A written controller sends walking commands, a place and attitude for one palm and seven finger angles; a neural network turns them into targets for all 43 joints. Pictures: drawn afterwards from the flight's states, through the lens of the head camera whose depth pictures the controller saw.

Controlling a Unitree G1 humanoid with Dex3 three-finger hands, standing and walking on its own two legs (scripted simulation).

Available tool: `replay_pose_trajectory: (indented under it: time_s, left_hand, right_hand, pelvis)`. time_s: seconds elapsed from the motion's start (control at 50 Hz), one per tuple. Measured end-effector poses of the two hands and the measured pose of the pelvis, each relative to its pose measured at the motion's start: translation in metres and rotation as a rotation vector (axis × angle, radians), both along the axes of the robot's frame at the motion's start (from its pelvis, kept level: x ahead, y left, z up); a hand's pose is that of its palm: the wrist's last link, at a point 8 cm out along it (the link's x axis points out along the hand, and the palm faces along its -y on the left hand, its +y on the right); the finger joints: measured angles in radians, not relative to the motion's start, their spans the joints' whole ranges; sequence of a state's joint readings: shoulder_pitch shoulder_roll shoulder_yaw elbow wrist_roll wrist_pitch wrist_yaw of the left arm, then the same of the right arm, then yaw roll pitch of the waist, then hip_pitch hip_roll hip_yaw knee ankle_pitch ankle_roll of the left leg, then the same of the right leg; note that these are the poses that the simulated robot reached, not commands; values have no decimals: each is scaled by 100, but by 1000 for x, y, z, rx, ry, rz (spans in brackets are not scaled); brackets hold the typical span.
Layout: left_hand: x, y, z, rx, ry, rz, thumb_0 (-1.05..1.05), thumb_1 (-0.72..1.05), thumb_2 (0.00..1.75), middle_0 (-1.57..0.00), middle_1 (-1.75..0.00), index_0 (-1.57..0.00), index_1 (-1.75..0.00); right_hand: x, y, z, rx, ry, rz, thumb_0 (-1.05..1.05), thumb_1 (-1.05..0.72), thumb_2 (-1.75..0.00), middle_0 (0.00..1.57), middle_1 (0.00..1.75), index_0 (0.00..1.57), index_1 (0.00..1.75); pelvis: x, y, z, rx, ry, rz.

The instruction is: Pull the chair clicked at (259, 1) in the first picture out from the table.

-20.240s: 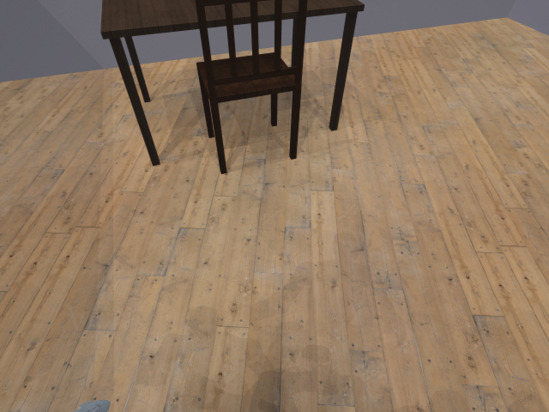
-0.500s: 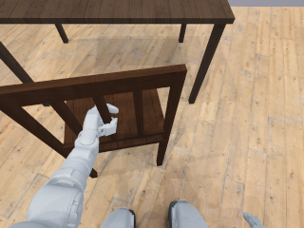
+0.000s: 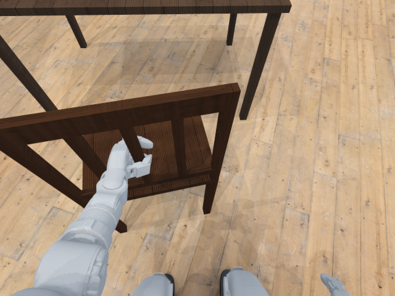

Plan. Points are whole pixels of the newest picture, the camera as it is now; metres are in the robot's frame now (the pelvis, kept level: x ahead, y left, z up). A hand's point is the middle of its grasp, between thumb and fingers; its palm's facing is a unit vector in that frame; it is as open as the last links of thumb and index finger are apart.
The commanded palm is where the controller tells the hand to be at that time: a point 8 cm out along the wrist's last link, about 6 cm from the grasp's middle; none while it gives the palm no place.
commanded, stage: step backward, pulling the chair out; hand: left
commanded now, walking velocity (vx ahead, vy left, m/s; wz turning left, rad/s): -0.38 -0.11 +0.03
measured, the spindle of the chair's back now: (139, 157) +0.41 +0.15 -0.07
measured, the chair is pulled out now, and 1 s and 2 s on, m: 0.43 0.69 0.70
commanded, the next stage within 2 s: stop walking, hand still on the chair in 0.30 s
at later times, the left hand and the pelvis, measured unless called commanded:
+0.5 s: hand (136, 228) +0.24 +0.13 -0.05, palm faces +0.00 -0.98 -0.19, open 5.6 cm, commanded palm +0.22 +0.18 -0.04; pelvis -0.12 -0.01 -0.01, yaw -1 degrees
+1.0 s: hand (132, 295) +0.13 +0.12 -0.05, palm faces +0.03 -0.98 -0.18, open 5.7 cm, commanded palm +0.11 +0.17 -0.04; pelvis -0.13 -0.02 +0.01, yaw -2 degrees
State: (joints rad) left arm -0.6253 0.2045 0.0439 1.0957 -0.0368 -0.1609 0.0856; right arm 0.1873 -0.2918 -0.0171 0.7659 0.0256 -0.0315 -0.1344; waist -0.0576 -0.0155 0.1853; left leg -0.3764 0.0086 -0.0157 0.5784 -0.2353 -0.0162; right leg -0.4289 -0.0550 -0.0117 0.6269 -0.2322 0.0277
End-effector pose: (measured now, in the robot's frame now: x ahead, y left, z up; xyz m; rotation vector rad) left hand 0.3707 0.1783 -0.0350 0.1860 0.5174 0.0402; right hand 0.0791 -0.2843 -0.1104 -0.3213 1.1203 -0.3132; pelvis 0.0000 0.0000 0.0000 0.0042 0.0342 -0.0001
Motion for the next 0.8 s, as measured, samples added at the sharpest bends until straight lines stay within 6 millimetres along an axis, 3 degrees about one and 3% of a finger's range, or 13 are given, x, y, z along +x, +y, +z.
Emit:
replay_pose_trajectory:
  time_s: [0.2,0.46,0.62,0.8]
  left_hand:
    - [-57,-2,0,17,-13,28,4,62,76,-25,-117,-50,-145]
    - [-132,2,1,-5,6,15,6,64,76,-22,-118,-50,-145]
    - [-188,-1,0,8,-8,33,6,62,78,-26,-118,-50,-145]
    - [-229,-3,-2,13,-39,-20,4,61,78,-27,-123,-50,-145]
  right_hand:
    - [-48,20,-18,130,-43,-7,0,-90,-90,20,30,21,30]
    - [-124,21,-13,79,-25,1,1,-90,-90,20,30,20,30]
    - [-138,23,-12,134,-88,3,1,-90,-90,20,30,21,30]
    - [-139,14,1,60,-192,-23,1,-90,-90,20,30,20,30]
  pelvis:
    - [-51,-16,-4,-43,-19,-23]
    - [-110,-2,-5,-27,-49,-20]
    - [-128,-19,-6,-12,-98,-22]
    - [-138,-5,-8,0,-127,-73]
